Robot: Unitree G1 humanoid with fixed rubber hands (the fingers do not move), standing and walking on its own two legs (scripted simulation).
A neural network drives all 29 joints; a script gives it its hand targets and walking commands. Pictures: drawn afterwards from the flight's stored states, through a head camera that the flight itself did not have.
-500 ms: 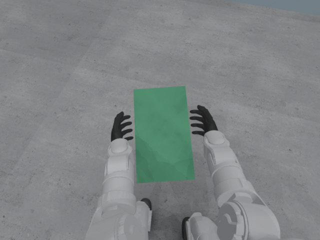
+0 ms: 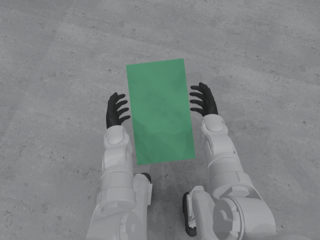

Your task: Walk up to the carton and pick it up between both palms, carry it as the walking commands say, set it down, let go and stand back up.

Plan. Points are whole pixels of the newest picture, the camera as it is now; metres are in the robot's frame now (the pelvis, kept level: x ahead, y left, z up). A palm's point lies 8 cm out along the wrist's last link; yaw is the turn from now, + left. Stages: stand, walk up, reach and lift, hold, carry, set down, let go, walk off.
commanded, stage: set down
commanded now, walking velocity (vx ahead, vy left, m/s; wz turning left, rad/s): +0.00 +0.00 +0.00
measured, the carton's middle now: (160, 113) +0.43 +0.07 -0.16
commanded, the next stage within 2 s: none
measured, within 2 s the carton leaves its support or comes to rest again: neither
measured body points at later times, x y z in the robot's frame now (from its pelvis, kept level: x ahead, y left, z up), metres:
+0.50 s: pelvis -0.03 +0.00 -0.09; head +0.21 +0.03 +0.30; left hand +0.40 +0.19 -0.16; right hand +0.45 -0.05 -0.16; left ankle +0.11 +0.14 -0.65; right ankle +0.03 -0.12 -0.65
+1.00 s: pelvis -0.04 -0.01 -0.15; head +0.24 +0.02 +0.20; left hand +0.42 +0.20 -0.24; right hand +0.48 -0.04 -0.24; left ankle +0.11 +0.14 -0.65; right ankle +0.03 -0.12 -0.65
